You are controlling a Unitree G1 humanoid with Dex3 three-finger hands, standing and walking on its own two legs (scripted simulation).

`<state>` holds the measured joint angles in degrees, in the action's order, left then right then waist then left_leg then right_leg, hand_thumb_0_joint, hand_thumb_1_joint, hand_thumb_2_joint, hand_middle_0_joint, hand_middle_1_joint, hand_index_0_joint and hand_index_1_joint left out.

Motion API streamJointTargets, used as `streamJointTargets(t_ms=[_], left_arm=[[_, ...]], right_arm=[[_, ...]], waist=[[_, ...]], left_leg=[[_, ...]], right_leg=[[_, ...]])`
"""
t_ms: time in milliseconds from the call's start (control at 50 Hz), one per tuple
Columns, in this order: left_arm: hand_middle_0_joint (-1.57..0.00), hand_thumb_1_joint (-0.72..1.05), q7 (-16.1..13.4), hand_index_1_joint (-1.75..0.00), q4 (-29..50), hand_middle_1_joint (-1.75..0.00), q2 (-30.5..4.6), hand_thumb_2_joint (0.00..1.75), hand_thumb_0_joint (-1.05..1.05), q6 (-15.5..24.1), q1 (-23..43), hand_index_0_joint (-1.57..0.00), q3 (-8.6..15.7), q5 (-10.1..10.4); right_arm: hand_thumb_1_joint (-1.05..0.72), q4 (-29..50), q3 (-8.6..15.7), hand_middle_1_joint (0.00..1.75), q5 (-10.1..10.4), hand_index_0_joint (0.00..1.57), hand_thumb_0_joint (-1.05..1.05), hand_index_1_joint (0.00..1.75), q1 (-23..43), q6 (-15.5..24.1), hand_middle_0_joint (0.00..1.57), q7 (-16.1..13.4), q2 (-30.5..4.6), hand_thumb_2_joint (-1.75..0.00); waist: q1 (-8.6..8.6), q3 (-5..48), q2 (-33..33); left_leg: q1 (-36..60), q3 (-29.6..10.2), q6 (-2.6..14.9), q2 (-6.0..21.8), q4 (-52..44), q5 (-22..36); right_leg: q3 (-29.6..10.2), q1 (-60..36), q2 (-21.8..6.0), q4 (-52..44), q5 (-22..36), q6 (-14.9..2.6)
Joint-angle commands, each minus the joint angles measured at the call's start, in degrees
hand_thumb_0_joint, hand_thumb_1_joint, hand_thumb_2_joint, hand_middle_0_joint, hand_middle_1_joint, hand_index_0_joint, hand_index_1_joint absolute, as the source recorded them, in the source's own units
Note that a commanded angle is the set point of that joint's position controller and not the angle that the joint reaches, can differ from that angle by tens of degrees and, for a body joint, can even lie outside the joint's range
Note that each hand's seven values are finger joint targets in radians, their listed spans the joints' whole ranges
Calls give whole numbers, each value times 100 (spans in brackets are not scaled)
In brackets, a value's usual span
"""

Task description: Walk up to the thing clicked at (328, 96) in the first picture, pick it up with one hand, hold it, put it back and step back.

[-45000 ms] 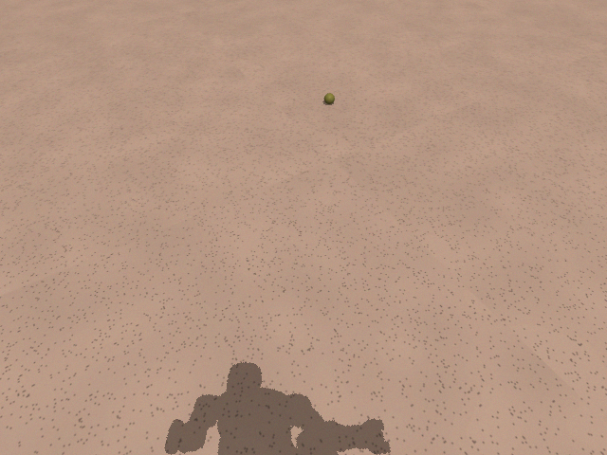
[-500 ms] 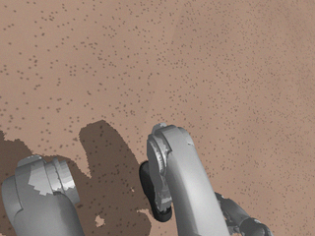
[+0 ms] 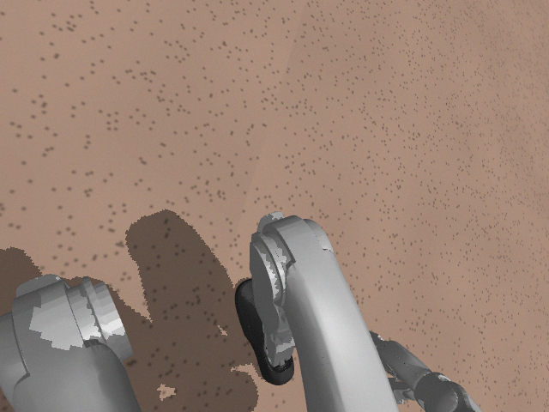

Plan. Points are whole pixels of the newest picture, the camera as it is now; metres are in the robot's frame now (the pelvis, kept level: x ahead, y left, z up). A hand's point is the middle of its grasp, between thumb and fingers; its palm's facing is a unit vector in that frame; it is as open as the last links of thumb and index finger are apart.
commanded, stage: open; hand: left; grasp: from above
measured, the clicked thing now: out of the picture +0.41 +0.39 -0.26
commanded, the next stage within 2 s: withdraw in 0.84 s
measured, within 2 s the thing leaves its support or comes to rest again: neither
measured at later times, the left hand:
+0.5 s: hand out of the picture +0.40 +0.37 -0.24, palm faces -0.44 -0.21 -0.87, open 12.3 cm
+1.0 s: hand out of the picture +0.40 +0.37 -0.24, palm faces -0.44 -0.20 -0.88, open 14.0 cm
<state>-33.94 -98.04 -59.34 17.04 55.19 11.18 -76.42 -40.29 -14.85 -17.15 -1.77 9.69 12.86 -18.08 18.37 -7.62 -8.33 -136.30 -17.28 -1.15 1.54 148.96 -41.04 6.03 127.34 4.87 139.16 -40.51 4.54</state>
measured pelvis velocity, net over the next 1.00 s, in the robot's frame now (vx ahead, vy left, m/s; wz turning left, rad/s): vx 0.00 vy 0.00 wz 0.00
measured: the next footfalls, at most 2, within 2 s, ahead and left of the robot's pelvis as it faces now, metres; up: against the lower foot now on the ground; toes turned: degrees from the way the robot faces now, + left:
none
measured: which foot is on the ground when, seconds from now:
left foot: down 0.00-1.00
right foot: down 0.00-1.00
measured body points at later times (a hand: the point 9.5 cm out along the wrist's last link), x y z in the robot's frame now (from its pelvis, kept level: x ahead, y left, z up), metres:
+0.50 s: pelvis +0.00 +0.00 +0.00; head +0.25 +0.14 +0.34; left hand +0.42 +0.38 -0.19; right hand +0.09 -0.26 -0.06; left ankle +0.06 +0.13 -0.26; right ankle +0.11 -0.14 -0.25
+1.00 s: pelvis +0.00 +0.00 +0.00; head +0.25 +0.14 +0.34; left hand +0.42 +0.38 -0.19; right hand +0.10 -0.26 -0.06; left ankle +0.06 +0.13 -0.26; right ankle +0.11 -0.14 -0.25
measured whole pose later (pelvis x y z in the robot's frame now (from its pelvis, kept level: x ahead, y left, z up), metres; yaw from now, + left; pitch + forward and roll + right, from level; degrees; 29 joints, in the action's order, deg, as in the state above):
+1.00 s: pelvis +0.00 +0.00 +0.00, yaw +0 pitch +26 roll -15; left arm -32.7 -97.5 -60.2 16.5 55.5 10.9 -74.9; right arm -39.3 -15.6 -16.7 -1.8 10.4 13.3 -18.5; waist 18.4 -8.0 -8.3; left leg -135.9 -17.6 -1.4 1.6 148.4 -41.0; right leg 6.4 127.2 4.7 138.5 -40.1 4.7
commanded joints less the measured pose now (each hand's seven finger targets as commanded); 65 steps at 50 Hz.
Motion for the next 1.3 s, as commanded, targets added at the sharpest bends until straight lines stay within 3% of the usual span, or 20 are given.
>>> streamJointTargets(t_ms=[0,80,120,160,360,420,480,580,600,720,740,920,1000,1040,1060,1080,1140,1180,1220,1280], left_arm=[[-69,39,-286,-57,645,-62,-1577,49,0,-15,1268,-73,58,93],[-52,7,-323,-59,751,-63,-1677,50,0,-4,1311,-56,212,133],[-47,-2,-303,-63,677,-66,-1455,56,0,-12,1310,-50,31,134],[-43,-6,-232,-66,506,-69,-1408,59,0,-55,1354,-46,-138,89],[-26,-29,-25,-82,646,-84,-1459,78,0,-29,1363,-27,-121,290],[-24,-33,-88,-83,761,-84,-1711,82,0,66,1316,-25,109,331],[-18,-39,-62,-89,626,-89,-1441,86,0,88,1274,-19,-133,201],[-12,-46,-198,-95,851,-96,-1641,94,0,100,1239,-13,73,183],[-10,-47,-178,-97,732,-98,-1462,94,0,79,1318,-11,-162,127],[-7,-50,-250,-100,628,-101,-1571,97,0,-55,1155,-8,53,150],[-7,-52,-207,-100,724,-101,-1289,98,0,-56,1308,-7,-226,144],[-6,-49,-73,-102,605,-103,-1483,96,0,-58,1377,-7,-35,254],[-6,-52,-59,-101,1237,-103,-1888,97,0,13,1372,-8,257,251],[-6,-52,29,-101,1456,-102,-1672,98,0,-7,1329,-8,64,205],[-6,-52,46,-101,2183,-102,-1707,98,0,42,1567,-8,144,275],[-6,-52,72,-101,1912,-102,-1854,98,0,-44,1097,-8,357,232],[-7,-52,233,-100,2752,-101,-1593,98,0,-173,765,-7,532,413],[-7,-52,478,-100,3331,-100,-1293,98,0,-300,812,-7,385,543],[-7,-51,757,-99,3547,-100,-976,98,0,-507,773,-8,210,657],[-7,-51,1261,-99,3480,-100,-309,98,0,-748,981,-7,-296,861]], right_arm=[[-89,-6,563,30,35,20,0,30,-845,36,20,-68,-1913,-89],[-89,-51,559,30,5,20,0,30,-964,37,20,-47,-1917,-89],[-89,10,535,30,9,20,0,30,-829,60,20,-44,-1874,-90],[-89,34,522,30,3,20,0,30,-830,89,20,-15,-1880,-90],[-89,53,527,30,71,20,0,30,-945,91,20,-25,-1930,-90],[-89,49,439,30,89,20,0,30,-964,48,20,-58,-1866,-90],[-89,9,473,30,54,20,0,30,-947,55,20,-48,-1864,-90],[-89,45,471,30,50,20,0,30,-866,22,20,-75,-1903,-90],[-89,47,469,30,60,20,0,30,-870,41,20,-50,-1861,-90],[-89,34,538,30,75,20,0,30,-909,50,20,-27,-1961,-90],[-89,36,504,30,58,20,0,30,-897,69,20,-2,-1863,-90],[-89,17,490,30,53,20,0,30,-982,95,20,1,-1877,-90],[-90,50,570,30,88,20,0,30,-937,35,20,-56,-1911,-90],[-90,77,591,30,89,20,0,30,-868,20,20,-37,-1839,-90],[-90,48,648,30,120,20,0,30,-927,7,20,-37,-1822,-90],[-90,61,742,30,163,20,0,30,-945,1,20,-30,-1827,-90],[-90,96,1001,30,285,20,0,30,-1030,-67,20,27,-1762,-90],[-90,107,1162,30,425,20,0,30,-1071,-176,20,55,-1683,-90],[-90,106,1351,30,567,20,0,30,-1183,-291,20,92,-1628,-90],[-90,66,1520,30,798,20,0,30,-1416,-481,20,80,-1537,-90]], waist=[[100,3669,3142],[122,3733,3158],[133,3613,3177],[225,3400,3165],[227,3518,3037],[136,3654,2917],[252,3498,3033],[80,3684,3245],[176,3457,3180],[90,3531,3138],[145,3447,3225],[257,3437,3005],[-13,3931,3469],[26,4068,3544],[-141,4393,3822],[-210,4464,3838],[-565,4922,4252],[-703,5100,4414],[-776,5190,4269],[-578,4697,3234]], left_leg=[[3127,811,73,168,-1653,1269],[3136,835,78,168,-1575,1454],[3096,815,62,176,-1657,1317],[2998,814,73,186,-1598,1175],[3007,792,90,173,-1611,1259],[2931,783,110,181,-1595,1304],[2997,810,86,187,-1531,1311],[3145,808,59,183,-1681,1327],[3037,828,70,185,-1609,1215],[3132,769,41,164,-1743,1324],[3114,807,45,169,-1695,1328],[2939,787,80,167,-1644,1203],[3291,810,25,162,-1748,1443],[3396,865,32,177,-1627,1539],[3604,895,-4,148,-1729,1732],[3694,910,-3,157,-1700,1766],[3997,963,-75,121,-2000,1943],[4071,1006,-79,89,-2172,1984],[4060,1075,-52,72,-2295,1938],[3409,1148,125,55,-2430,1372]], right_leg=[[1014,-1561,148,-1042,1606,-509],[988,-1707,123,-1025,1783,-484],[1009,-1596,141,-1039,1653,-505],[1005,-1463,147,-1011,1553,-504],[984,-1654,129,-1089,1618,-484],[969,-1831,133,-1160,1667,-473],[978,-1666,134,-1060,1685,-482],[997,-1746,150,-1113,1637,-515],[983,-1553,144,-1050,1576,-519],[1045,-1503,120,-1014,1618,-516],[1003,-1468,138,-1036,1637,-519],[998,-1578,115,-1089,1570,-483],[973,-1741,90,-1047,1697,-530],[930,-1729,98,-1016,1812,-529],[912,-1825,86,-1029,1935,-537],[886,-1781,62,-1009,1932,-551],[839,-1670,7,-1010,1938,-607],[772,-1496,-24,-1089,1910,-631],[659,-1430,-55,-1236,1877,-641],[525,-1468,-54,-1705,1616,-585]])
